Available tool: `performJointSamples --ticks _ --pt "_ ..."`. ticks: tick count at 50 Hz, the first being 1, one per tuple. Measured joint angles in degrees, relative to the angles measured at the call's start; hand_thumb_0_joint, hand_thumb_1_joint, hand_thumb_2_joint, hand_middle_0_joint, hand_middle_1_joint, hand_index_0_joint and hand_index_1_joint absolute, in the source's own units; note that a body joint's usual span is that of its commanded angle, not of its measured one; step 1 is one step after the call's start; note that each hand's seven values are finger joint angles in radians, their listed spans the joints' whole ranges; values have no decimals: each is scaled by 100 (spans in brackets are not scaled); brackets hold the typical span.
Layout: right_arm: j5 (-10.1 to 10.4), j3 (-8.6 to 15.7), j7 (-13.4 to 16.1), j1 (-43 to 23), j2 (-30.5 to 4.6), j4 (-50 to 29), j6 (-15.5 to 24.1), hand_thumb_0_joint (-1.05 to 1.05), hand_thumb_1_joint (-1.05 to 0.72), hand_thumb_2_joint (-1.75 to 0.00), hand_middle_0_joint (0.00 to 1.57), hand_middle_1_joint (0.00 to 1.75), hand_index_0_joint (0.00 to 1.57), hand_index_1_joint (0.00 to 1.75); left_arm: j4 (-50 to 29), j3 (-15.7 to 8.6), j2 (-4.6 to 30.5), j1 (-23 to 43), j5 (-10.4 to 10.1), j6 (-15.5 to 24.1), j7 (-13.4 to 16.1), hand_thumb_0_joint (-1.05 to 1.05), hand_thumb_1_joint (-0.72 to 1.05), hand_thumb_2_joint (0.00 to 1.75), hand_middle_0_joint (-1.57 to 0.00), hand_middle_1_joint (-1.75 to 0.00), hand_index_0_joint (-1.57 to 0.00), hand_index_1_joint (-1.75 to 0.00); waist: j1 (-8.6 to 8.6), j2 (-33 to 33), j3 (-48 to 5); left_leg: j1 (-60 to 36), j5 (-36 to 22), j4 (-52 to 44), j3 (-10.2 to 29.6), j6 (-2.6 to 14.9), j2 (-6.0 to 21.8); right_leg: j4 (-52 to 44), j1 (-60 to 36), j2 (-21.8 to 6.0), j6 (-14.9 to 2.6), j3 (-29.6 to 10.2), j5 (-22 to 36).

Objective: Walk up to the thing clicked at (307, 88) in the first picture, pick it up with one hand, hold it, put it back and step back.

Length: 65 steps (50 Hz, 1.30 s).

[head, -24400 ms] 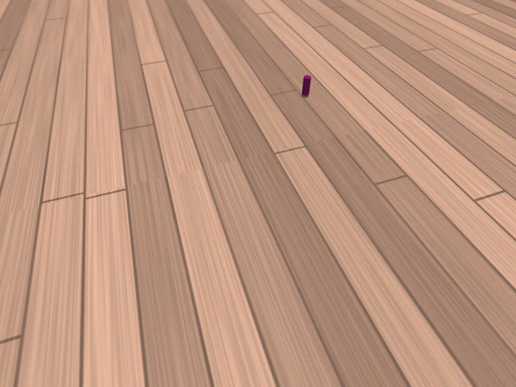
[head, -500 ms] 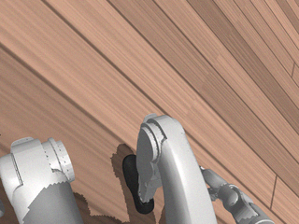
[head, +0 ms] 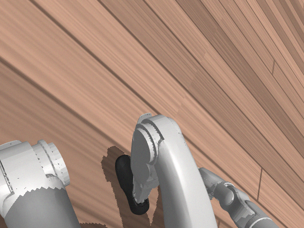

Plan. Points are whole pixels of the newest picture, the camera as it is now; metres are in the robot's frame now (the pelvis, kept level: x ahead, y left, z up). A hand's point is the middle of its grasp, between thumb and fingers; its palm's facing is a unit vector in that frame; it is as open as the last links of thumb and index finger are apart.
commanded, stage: lower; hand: left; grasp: from the side
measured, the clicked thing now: out of the picture +0.42 +0.33 -0.20
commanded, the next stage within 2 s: loosen in 0.16 s
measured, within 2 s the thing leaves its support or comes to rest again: rests again in 0.06 s
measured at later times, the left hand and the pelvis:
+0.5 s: hand out of the picture +0.43 +0.31 -0.17, palm faces +0.48 -0.88 +0.01, open 7.4 cm; pelvis -0.01 +0.00 +0.00, yaw -1 degrees
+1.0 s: hand out of the picture +0.43 +0.31 -0.17, palm faces +0.47 -0.88 +0.01, open 16.7 cm; pelvis -0.01 +0.01 +0.00, yaw -2 degrees
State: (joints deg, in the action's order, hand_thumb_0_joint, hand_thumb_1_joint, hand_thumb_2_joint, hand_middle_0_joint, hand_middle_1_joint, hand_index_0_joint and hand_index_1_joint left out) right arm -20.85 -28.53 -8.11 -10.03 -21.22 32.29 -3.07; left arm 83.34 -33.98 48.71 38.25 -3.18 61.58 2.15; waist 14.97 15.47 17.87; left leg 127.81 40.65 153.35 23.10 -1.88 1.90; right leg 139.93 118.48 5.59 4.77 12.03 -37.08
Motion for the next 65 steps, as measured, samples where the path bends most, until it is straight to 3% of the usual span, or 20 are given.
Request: performJointSamples --ticks 18,26,36,50,55,60,65 --pt "-85 -179 11 -96 -17 -127 -4 0 -90 -89 21 30 20 30 124 60 131 -59 8 166 95 1 -4 111 -89 -106 -90 -109 -23 141 99 -65 13 68 119 57 29 -63 -115 63 6 92 60" --pt "-89 -219 15 -126 2 -164 3 0 -91 -89 21 30 21 30 109 105 156 -27 -4 213 91 0 -2 83 -88 -90 -90 -91 -38 178 89 -87 -1 73 138 83 43 -90 -153 77 -10 112 90" --pt "-82 -244 5 -111 6 -227 -2 0 -92 -90 21 30 21 30 169 169 186 -16 -34 180 90 -1 -27 41 -62 -52 -61 -52 -48 141 68 -106 -3 49 151 111 67 -145 -187 88 -29 134 112" --pt "-80 -286 29 -119 10 -239 -13 0 -91 -90 21 30 21 30 138 135 195 -19 -73 216 72 -1 -54 12 -22 -14 -20 -14 -46 173 93 -118 13 51 191 105 78 -171 -197 97 -15 164 124" --pt "-30 -196 49 -13 42 -167 -46 0 -91 -90 21 30 21 30 -360 -43 139 -136 -33 73 -45 -2 -56 9 -13 -7 -12 -8 -139 155 89 -132 29 26 171 96 75 -180 -215 75 -40 157 101" --pt "142 72 59 258 91 -94 -123 0 -91 -90 21 30 21 30 -1181 -164 60 -291 -114 -309 -315 -2 -58 8 -9 -5 -8 -5 -295 29 -128 -107 22 -74 76 71 58 -196 -184 3 -90 110 48" --pt "466 469 121 552 142 51 -166 0 -91 -90 21 30 21 30 -1847 75 -69 -509 -429 -923 -802 -2 -59 6 -7 -3 -6 -4 -462 -276 -601 12 -31 -283 -133 104 48 -272 -81 -102 -113 -5 -19"
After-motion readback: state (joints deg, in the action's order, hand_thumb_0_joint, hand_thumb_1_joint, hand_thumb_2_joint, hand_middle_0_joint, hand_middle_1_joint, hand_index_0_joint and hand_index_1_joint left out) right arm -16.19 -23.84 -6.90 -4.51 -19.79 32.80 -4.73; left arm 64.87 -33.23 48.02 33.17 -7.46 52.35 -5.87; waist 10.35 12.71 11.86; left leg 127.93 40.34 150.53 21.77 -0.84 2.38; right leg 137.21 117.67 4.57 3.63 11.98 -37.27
